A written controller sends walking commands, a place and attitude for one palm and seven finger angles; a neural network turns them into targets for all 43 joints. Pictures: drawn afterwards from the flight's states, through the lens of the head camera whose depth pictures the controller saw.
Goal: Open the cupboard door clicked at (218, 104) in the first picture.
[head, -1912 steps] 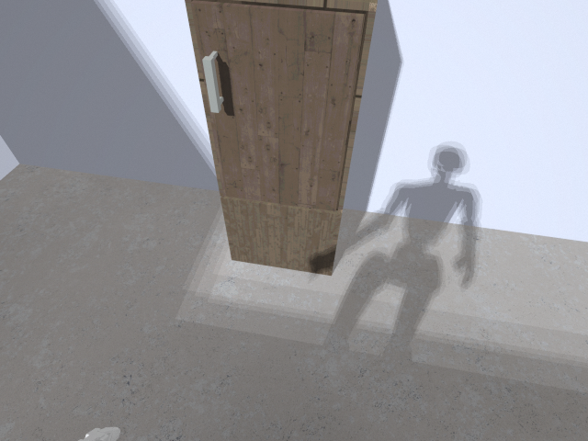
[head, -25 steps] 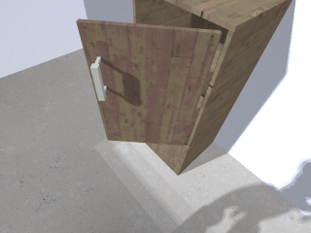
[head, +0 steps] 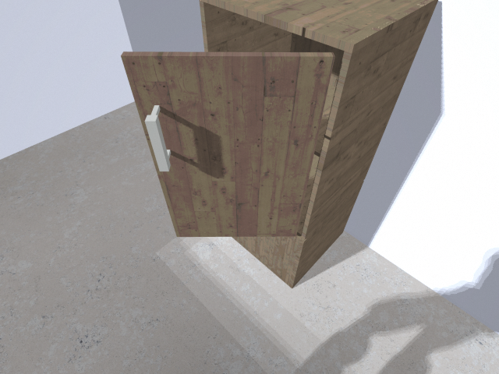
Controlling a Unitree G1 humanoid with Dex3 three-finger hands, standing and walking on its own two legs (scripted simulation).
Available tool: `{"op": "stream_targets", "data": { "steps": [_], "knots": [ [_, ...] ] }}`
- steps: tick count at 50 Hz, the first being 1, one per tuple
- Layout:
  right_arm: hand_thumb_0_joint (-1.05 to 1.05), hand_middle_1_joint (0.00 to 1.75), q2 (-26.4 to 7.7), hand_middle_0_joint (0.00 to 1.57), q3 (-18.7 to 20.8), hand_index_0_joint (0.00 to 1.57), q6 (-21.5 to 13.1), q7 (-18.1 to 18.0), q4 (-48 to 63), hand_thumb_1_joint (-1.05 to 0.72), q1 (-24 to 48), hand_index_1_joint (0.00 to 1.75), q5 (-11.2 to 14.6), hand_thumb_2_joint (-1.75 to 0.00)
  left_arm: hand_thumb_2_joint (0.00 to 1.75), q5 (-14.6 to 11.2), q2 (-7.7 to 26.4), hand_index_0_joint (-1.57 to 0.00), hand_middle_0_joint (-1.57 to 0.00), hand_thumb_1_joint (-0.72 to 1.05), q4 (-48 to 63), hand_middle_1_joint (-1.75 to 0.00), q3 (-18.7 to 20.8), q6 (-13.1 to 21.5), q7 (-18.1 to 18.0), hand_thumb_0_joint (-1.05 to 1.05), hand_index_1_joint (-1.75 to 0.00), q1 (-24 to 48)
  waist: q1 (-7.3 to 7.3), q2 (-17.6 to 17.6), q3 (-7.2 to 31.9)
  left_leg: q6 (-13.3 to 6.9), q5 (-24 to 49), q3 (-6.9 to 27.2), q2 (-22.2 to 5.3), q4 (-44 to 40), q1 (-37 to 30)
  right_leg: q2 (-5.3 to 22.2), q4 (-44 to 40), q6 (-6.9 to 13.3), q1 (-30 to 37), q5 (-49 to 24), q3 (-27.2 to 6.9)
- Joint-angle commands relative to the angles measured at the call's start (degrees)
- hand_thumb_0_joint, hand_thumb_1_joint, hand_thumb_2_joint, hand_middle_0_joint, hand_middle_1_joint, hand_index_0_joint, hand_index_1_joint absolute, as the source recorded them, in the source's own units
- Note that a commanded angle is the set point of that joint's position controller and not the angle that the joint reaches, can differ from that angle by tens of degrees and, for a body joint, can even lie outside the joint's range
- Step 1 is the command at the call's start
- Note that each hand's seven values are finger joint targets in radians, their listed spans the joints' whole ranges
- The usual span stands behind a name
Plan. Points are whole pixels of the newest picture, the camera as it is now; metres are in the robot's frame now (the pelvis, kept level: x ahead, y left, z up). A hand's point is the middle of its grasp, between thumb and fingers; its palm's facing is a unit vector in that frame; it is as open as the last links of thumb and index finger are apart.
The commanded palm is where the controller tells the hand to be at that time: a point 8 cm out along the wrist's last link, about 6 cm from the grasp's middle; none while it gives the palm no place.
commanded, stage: look again from close up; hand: left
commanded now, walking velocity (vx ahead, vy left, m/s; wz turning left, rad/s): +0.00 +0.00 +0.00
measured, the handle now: (160, 139) +0.56 +0.22 +0.07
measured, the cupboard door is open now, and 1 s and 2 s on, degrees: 45 45 45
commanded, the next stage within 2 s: raise the hand with hooked fingers in 0.30 s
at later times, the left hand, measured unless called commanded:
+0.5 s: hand out of the picture +0.07 +0.23 -0.11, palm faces +0.21 -0.94 -0.25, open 7.4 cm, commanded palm +0.09 +0.27 -0.05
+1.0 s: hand (95, 371) +0.13 +0.22 +0.00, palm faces +0.15 -0.98 -0.09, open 9.6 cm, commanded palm +0.12 +0.28 -0.01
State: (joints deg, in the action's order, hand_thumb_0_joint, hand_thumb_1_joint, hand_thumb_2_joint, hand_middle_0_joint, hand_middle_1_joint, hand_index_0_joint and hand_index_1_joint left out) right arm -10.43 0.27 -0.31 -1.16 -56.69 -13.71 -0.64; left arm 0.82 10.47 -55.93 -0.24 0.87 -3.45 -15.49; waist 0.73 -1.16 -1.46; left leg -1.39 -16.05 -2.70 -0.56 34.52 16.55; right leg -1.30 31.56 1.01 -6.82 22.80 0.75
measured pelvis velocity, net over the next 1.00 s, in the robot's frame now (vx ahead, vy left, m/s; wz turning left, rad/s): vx -0.04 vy -0.02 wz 0.05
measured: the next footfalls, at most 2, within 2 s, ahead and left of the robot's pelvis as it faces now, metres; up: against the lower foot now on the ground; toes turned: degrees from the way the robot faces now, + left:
none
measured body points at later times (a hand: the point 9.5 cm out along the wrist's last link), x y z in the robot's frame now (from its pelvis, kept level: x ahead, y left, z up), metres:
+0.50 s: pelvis -0.01 +0.02 +0.00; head +0.01 +0.03 +0.45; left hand +0.06 +0.27 -0.09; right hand +0.05 -0.23 -0.13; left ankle +0.03 +0.10 -0.73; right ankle -0.06 -0.11 -0.73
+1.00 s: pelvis -0.04 -0.02 -0.08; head +0.01 +0.00 +0.37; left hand +0.12 +0.28 +0.01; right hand +0.19 -0.24 -0.13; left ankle +0.03 +0.10 -0.73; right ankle -0.06 -0.11 -0.73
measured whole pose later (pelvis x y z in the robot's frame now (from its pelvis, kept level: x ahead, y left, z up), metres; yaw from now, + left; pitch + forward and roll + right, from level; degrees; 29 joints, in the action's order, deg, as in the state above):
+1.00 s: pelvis -0.04 -0.02 -0.08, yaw +3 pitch +11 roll -4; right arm -14.2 0.5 -13.9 -5.1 -33.9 -9.1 1.4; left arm -20.6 15.2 -0.5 17.1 30.4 22.1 -23.8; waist -3.8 -1.3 6.6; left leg 0.7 -24.2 4.7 -2.1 65.2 52.6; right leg -3.2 62.6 3.7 -40.3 34.2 8.6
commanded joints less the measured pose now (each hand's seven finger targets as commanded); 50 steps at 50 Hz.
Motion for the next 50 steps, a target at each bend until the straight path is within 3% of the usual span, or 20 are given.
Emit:
{"op": "stream_targets", "data": {
  "steps": [1,5,9,19,20,21,22,23,24,25,27,28,29,31,33,36,39,42,47,50],
  "knots": [
    [0.0,0.3,-6.3,0.2,1.0,0.2,-0.7,0.1,3.7,-0.9,0.0,0.3,-0.2,-0.9,0.9,0.1,7.2,-0.2,-0.2,0.9,3.2,-0.3,1.1,0.0,0.4,0.0,-0.3,-2.4,-0.69,2.1,-6.9,-2.2,2.8,7.4,-4.5,-9.6,1.3,4.7,-8.7,2.2,-9.1,-3.3,-5.4],
    [0.0,0.3,-7.3,0.2,1.1,0.2,-0.6,0.3,2.8,-0.9,-1.4,0.3,-0.5,-0.9,0.9,0.1,8.4,-0.2,-0.2,0.9,3.5,-0.3,1.2,-0.2,0.9,0.0,-0.3,-1.2,-0.16,1.0,-6.1,-2.0,-4.9,8.2,-4.1,-12.7,0.9,4.5,-9.6,2.4,-10.9,4.7,-5.5],
    [0.0,0.3,-8.1,0.2,1.1,0.2,-0.9,0.3,2.6,-0.9,-1.4,0.3,-0.6,-0.9,0.9,0.2,8.4,-0.2,-0.2,0.9,3.0,-0.3,1.3,-0.3,1.2,0.0,-0.3,-2.9,-1.04,0.6,-2.2,-2.7,-8.0,10.5,-5.1,-15.3,1.6,4.2,-8.1,2.0,-7.5,2.7,-4.5],
    [0.0,0.3,-9.6,0.2,1.2,0.2,-2.2,-0.2,-0.5,-0.9,-0.9,0.3,0.2,-0.9,0.9,0.1,9.3,-0.2,-0.2,0.9,-0.9,-0.3,1.0,0.4,1.6,0.0,-0.3,-3.7,-1.29,-0.1,1.8,-3.1,7.0,9.2,-6.0,-13.5,-4.5,5.7,-8.8,1.5,-5.3,-7.6,-4.5],
    [0.0,0.3,-8.2,0.2,0.8,0.2,-1.6,0.0,2.1,-0.9,1.2,0.3,0.5,-0.9,0.9,0.7,5.6,-0.2,-0.2,0.9,-2.5,-0.3,0.4,0.9,-0.6,0.0,-0.3,-7.9,-1.7,-2.3,-0.8,-0.5,13.4,5.9,-5.7,-3.9,-3.7,7.6,-11.6,1.3,-7.2,-14.2,-5.9],
    [0.0,0.3,-16.6,0.2,3.7,0.2,-10.0,-2.0,21.2,-0.9,-2.7,0.3,3.4,-0.9,0.89,-9.9,23.2,-0.2,-0.2,0.88,87.2,-0.32,13.0,12.5,-1.6,0.0,-0.32,31.7,6.35,-12.5,28.0,0.2,17.0,5.9,0.2,-7.9,-21.6,2.4,-4.3,1.5,-8.8,-19.9,2.2],
    [0.0,0.3,-10.5,0.2,0.0,0.2,-16.0,-4.0,17.5,-0.9,1.6,0.3,3.1,-0.9,0.88,-5.9,19.8,-0.2,-0.2,0.85,76.3,-0.33,11.6,9.9,-3.4,0.0,-0.33,5.3,-1.41,-20.8,27.8,1.1,20.2,7.1,-3.3,-10.3,-26.7,1.2,2.4,1.9,-11.2,-10.5,2.9],
    [0.0,0.3,-9.5,0.2,0.8,0.2,-17.4,-5.0,13.4,-0.9,3.1,0.3,3.5,-0.9,0.87,-6.5,15.6,-0.21,-0.21,0.83,70.2,-0.34,9.4,6.9,-6.2,0.0,-0.34,3.2,-0.09,-15.2,22.4,3.3,11.5,7.8,-3.2,-12.2,-18.1,0.9,3.3,1.3,-13.1,-4.1,4.2],
    [0.0,0.3,-6.9,0.2,0.9,0.2,-17.2,-4.0,12.2,-0.9,1.3,0.3,3.9,-0.9,0.86,-7.5,-3.3,-0.21,-0.21,0.81,50.8,-0.36,-1.8,1.4,-5.4,0.0,-0.36,-14.9,2.0,-6.9,9.1,1.3,4.1,7.9,-3.6,-13.5,-11.2,0.8,3.0,0.9,-18.4,-1.7,4.8],
    [0.0,0.3,-10.3,0.2,1.9,0.2,-17.1,-3.9,17.4,-0.9,1.5,0.3,4.3,-0.9,0.85,-11.1,0.7,-0.21,-0.21,0.78,63.8,-0.37,1.6,3.6,-4.5,0.0,-0.37,-4.2,1.84,-4.0,3.7,0.5,-2.5,8.9,-2.4,-12.2,-4.6,1.2,0.5,0.5,-17.3,-3.0,4.9],
    [0.0,0.3,-11.4,0.2,2.9,0.2,-17.3,-4.3,19.1,-0.9,3.5,0.3,2.8,-0.9,0.83,-10.3,5.1,-0.21,-0.21,0.74,58.1,-0.4,7.0,9.3,-2.2,0.0,-0.4,-5.9,2.76,5.3,-0.7,0.0,-4.1,7.3,-0.4,-5.4,2.7,1.0,-1.9,0.2,-22.0,-1.5,5.2],
    [0.0,0.3,-11.2,0.2,3.3,0.2,-16.7,-3.9,20.0,-0.9,3.2,0.3,2.6,-0.9,0.82,-10.1,5.3,-0.21,-0.21,0.71,50.4,-0.42,9.7,11.6,-0.2,0.0,-0.42,-11.3,1.55,8.1,-2.3,0.4,-1.7,6.4,0.3,-2.1,5.6,0.7,-0.7,0.3,-24.6,-1.2,5.6],
    [0.0,0.3,-11.2,0.2,3.8,0.2,-16.0,-3.2,21.0,-0.9,3.4,0.3,1.7,-0.9,0.81,-10.8,4.1,-0.22,-0.22,0.69,46.7,-0.43,11.1,15.2,2.5,0.0,-0.43,-14.1,0.2,13.8,0.4,0.9,2.0,6.2,0.1,1.6,8.5,-0.1,3.3,0.3,-27.5,-2.3,6.7],
    [0.0,0.3,-10.5,0.2,4.9,0.2,-15.1,-1.7,23.5,-0.9,6.7,0.3,0.8,-0.9,0.79,-13.2,2.6,-0.22,-0.22,0.64,42.3,-0.47,13.2,22.9,9.7,0.0,-0.47,-22.8,-3.53,17.8,4.7,1.8,5.0,4.9,0.1,8.2,15.3,-0.6,11.1,0.5,-31.5,-4.4,6.6],
    [0.0,0.3,-10.4,0.2,5.8,0.2,-14.7,-0.1,26.4,-0.9,8.1,0.3,1.5,-0.9,0.77,-15.4,5.7,-0.22,-0.22,0.6,40.9,-0.5,16.9,29.0,17.9,0.0,-0.5,-25.4,-5.83,10.4,8.5,2.3,7.5,3.4,1.0,12.6,17.9,0.2,15.4,1.1,-30.4,-10.6,4.4],
    [0.0,0.3,-10.9,0.2,5.8,0.2,-14.8,0.2,32.2,-0.9,9.6,0.3,2.1,-0.9,0.74,-18.4,12.3,-0.23,-0.23,0.53,49.7,-0.54,21.8,31.6,26.6,0.0,-0.54,-20.5,-5.83,-0.8,18.6,1.3,8.7,1.7,1.6,17.6,18.3,1.1,18.7,0.7,-28.2,-15.4,1.1],
    [0.0,0.3,-9.9,0.2,5.4,0.2,-14.1,-1.1,34.8,-0.9,8.3,0.3,2.3,-0.9,0.71,-22.0,15.0,-0.23,-0.23,0.46,62.9,-0.58,24.8,29.7,26.9,0.0,-0.58,-11.2,-4.18,-5.2,23.4,0.4,5.8,1.8,1.2,20.0,18.1,1.0,17.3,-0.7,-29.0,-12.0,-2.6],
    [0.0,0.3,-9.0,0.2,4.3,0.2,-14.7,-2.8,33.7,-0.9,6.0,0.3,2.0,-0.9,0.68,-22.9,14.7,-0.24,-0.24,0.39,74.6,-0.63,23.0,33.4,24.0,0.0,-0.63,0.0,-0.47,-9.6,20.5,-0.4,2.1,3.8,0.0,21.8,17.2,0.5,16.0,-0.5,-34.8,-4.0,-3.8],
    [0.0,0.3,-10.5,0.2,3.2,0.2,-16.8,-4.8,29.1,-0.9,3.4,0.3,2.0,-0.9,0.63,-21.0,13.3,-0.25,-0.25,0.27,70.8,-0.7,16.5,34.5,26.3,0.0,-0.7,4.2,3.74,-6.2,16.2,-1.2,0.6,5.6,-1.1,25.1,20.2,-0.3,17.1,-0.6,-40.0,-3.1,-3.5],
    [0.0,0.3,-11.7,0.2,2.7,0.2,-16.7,-5.6,29.2,-0.9,3.6,0.3,3.1,-0.9,0.6,-21.7,16.6,-0.25,-0.25,0.2,61.1,-0.75,18.5,27.0,30.5,0.0,-0.75,3.1,2.54,-2.3,15.2,-1.4,-1.4,5.6,-0.8,24.0,23.4,0.6,13.3,-1.7,-37.3,0.0,-6.3]
  ]
}}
